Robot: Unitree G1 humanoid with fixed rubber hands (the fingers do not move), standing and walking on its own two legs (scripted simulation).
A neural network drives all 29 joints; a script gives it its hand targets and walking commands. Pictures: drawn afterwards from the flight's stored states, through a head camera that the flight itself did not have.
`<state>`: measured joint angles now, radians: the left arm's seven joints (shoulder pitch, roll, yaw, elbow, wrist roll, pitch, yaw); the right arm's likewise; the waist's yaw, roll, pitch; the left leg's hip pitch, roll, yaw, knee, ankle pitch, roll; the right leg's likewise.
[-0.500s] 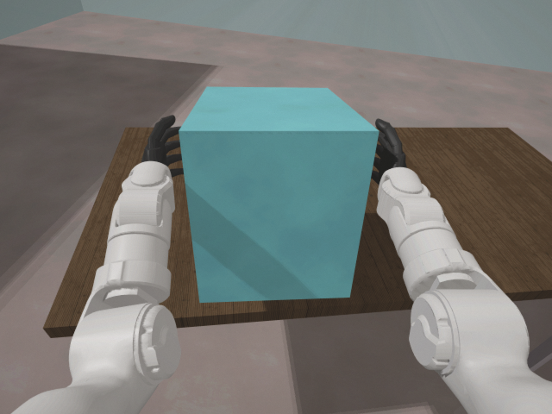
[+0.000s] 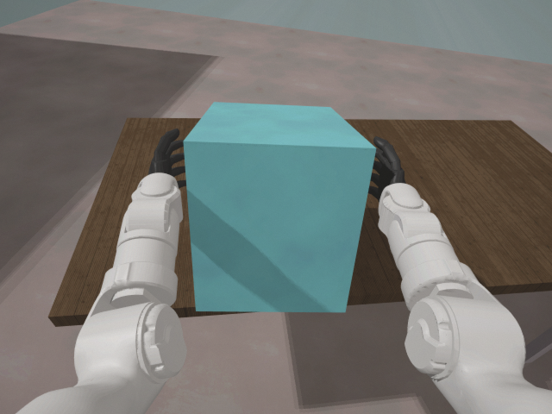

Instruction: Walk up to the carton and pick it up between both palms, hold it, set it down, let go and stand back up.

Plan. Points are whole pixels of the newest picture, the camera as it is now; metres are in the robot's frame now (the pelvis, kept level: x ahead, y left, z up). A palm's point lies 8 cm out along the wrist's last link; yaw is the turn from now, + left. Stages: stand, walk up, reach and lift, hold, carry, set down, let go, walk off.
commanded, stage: set down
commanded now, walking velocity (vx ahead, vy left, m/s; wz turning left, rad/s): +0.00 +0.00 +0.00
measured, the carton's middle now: (272, 195) +0.51 +0.01 +0.06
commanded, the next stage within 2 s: none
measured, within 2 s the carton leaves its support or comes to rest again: neither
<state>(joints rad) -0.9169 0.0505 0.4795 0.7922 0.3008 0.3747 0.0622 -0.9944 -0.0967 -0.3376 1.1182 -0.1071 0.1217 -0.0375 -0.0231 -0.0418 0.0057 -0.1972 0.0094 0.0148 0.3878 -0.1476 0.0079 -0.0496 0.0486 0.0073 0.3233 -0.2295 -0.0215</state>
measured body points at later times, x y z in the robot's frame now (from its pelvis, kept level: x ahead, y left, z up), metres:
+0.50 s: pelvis +0.03 +0.00 +0.00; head +0.05 +0.02 +0.45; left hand +0.48 +0.17 +0.15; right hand +0.48 -0.16 +0.15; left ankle +0.04 +0.11 -0.75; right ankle -0.03 -0.10 -0.75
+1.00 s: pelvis +0.02 -0.01 +0.00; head +0.02 +0.02 +0.45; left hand +0.46 +0.18 +0.16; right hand +0.47 -0.16 +0.17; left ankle +0.04 +0.11 -0.75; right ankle -0.03 -0.10 -0.75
